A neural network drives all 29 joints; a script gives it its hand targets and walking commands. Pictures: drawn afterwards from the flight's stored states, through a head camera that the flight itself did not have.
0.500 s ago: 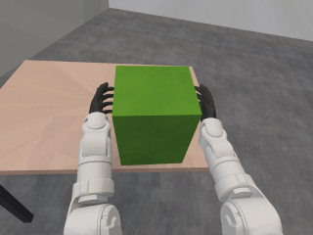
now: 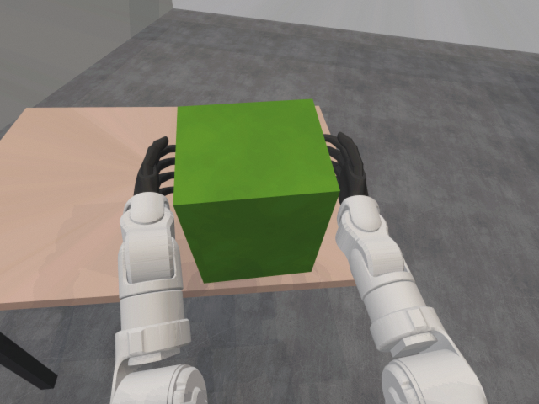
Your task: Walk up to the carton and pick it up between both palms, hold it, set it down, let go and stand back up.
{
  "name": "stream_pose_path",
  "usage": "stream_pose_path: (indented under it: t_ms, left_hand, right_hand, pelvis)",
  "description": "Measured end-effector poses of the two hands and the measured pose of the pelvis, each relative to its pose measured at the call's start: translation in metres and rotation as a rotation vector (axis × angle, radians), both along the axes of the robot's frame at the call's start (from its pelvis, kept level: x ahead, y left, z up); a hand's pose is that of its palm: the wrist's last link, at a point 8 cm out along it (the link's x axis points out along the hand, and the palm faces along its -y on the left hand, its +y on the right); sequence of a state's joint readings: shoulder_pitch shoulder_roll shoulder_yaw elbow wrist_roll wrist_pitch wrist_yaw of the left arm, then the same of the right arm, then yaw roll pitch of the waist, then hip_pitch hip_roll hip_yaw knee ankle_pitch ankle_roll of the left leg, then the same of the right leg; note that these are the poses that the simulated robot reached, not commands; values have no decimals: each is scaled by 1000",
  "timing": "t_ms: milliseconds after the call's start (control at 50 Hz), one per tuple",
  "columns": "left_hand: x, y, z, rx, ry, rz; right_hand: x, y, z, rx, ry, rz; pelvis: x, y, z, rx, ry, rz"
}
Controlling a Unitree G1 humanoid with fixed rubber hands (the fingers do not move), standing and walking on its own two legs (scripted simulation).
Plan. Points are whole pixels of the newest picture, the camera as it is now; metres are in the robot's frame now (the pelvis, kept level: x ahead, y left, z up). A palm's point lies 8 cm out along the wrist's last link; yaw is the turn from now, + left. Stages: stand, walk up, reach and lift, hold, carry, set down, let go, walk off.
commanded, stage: reach and lift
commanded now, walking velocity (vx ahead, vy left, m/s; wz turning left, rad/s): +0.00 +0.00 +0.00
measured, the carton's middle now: (253, 199) +0.39 +0.00 +0.11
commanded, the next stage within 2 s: hold in 0.68 s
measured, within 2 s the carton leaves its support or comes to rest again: neither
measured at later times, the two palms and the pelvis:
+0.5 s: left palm (148, 187) +0.36 +0.14 +0.17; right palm (351, 181) +0.36 -0.13 +0.17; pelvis -0.01 +0.00 +0.00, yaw +0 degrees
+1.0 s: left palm (142, 187) +0.35 +0.15 +0.18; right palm (354, 176) +0.35 -0.13 +0.19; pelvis -0.01 -0.01 +0.00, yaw +0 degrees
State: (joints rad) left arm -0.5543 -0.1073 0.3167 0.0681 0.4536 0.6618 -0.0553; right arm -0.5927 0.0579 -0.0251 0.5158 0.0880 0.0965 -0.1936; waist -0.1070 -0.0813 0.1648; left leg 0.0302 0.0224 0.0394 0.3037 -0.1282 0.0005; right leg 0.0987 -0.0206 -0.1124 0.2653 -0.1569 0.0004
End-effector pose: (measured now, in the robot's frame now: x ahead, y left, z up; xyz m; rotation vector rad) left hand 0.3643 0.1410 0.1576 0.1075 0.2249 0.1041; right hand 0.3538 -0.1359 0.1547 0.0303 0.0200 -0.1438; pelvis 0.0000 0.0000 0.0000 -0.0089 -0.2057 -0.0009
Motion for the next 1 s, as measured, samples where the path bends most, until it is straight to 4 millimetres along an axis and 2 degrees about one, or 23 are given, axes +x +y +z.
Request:
stream_pose_path:
  t_ms: [300, 560, 1000]
  left_hand:
    - [-3, 2, 9, -13, -1, 10]
    - [-1, 1, 14, -20, -7, 9]
    - [-14, 4, 27, -31, -17, 28]
  right_hand:
    - [-1, 2, 10, -6, -8, 5]
    - [1, 1, 17, -1, -16, 6]
    - [-7, 4, 32, 14, -27, 23]
  pelvis:
    - [-9, -5, 0, 2, 4, 2]
    - [-6, -3, 0, 1, -1, 3]
    - [-11, -5, 0, 1, -16, 2]
